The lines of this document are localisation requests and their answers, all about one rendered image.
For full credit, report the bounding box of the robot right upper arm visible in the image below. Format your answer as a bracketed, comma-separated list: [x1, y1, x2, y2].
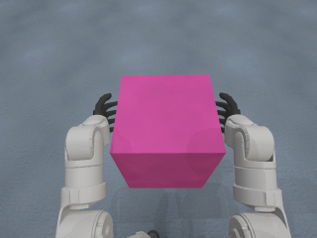
[228, 212, 291, 238]

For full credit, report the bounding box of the robot left upper arm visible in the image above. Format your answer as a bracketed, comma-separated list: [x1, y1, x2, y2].
[56, 209, 114, 238]

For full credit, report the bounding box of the robot left shin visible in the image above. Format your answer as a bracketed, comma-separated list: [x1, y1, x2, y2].
[136, 231, 150, 237]

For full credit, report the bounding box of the right robot forearm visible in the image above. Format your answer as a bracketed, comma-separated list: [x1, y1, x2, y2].
[224, 114, 291, 238]

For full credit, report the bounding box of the robot left hand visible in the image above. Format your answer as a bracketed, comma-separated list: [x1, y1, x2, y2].
[93, 93, 118, 133]

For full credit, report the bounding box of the robot right hand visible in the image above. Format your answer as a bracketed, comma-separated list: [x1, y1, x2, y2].
[215, 92, 241, 133]

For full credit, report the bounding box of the left robot forearm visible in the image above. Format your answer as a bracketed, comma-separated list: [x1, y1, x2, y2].
[54, 114, 111, 238]

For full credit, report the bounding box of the carton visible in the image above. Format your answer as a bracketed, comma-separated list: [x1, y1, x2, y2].
[110, 74, 226, 188]

